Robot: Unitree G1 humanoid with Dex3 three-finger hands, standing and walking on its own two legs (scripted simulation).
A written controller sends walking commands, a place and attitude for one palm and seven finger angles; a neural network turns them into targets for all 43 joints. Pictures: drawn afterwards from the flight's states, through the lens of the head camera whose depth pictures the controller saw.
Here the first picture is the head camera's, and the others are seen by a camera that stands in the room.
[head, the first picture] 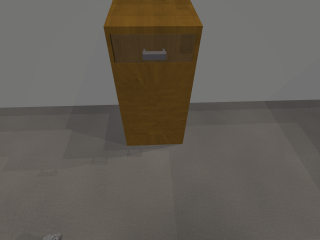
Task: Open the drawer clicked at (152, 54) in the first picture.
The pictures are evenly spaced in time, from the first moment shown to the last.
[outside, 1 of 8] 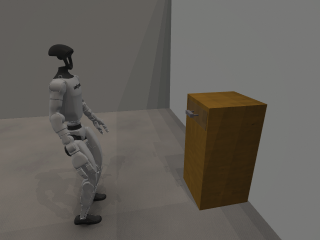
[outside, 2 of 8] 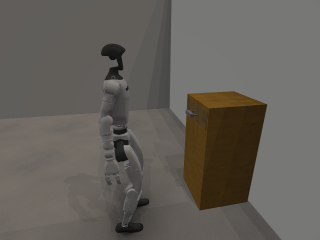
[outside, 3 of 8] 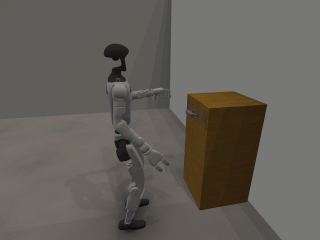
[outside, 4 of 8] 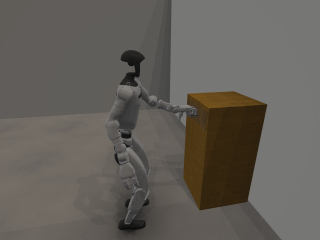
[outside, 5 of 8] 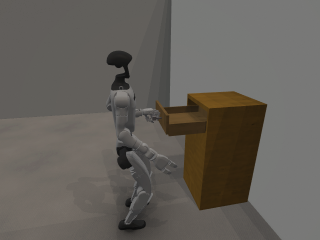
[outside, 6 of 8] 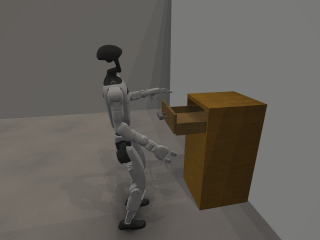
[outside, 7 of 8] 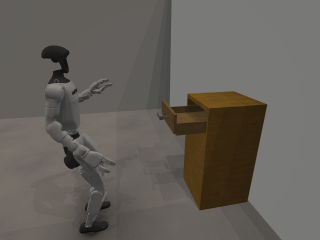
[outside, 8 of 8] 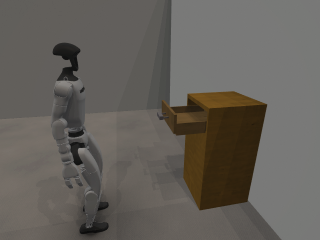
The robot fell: no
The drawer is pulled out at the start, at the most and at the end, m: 0.00 0.30 0.24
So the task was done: yes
